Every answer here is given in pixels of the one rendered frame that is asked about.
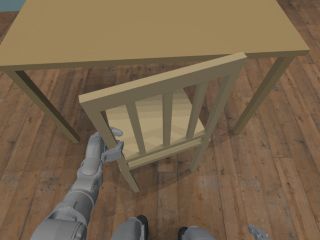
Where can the robot left forearm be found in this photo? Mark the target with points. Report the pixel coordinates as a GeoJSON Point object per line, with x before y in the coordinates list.
{"type": "Point", "coordinates": [81, 198]}

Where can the left robot shin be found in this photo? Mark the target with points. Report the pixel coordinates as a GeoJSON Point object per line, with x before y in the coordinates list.
{"type": "Point", "coordinates": [133, 218]}

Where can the robot right hand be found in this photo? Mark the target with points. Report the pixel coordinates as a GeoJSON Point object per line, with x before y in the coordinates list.
{"type": "Point", "coordinates": [258, 234]}

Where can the table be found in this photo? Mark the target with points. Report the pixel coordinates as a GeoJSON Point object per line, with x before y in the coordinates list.
{"type": "Point", "coordinates": [61, 34]}

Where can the chair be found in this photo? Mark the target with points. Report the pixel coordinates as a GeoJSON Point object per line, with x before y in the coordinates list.
{"type": "Point", "coordinates": [156, 116]}

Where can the robot left hand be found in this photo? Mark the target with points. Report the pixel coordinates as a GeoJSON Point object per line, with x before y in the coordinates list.
{"type": "Point", "coordinates": [96, 147]}

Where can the robot left thigh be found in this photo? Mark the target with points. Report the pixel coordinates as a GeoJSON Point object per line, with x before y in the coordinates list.
{"type": "Point", "coordinates": [130, 230]}

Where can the left robot upper arm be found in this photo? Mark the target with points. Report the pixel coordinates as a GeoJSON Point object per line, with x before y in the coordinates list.
{"type": "Point", "coordinates": [57, 229]}

